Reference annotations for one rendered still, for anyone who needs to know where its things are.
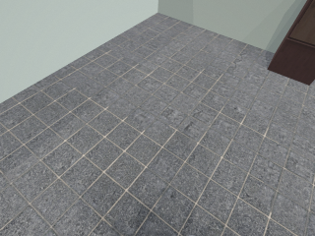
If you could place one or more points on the cupboard door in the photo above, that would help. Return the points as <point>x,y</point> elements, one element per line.
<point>305,30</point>

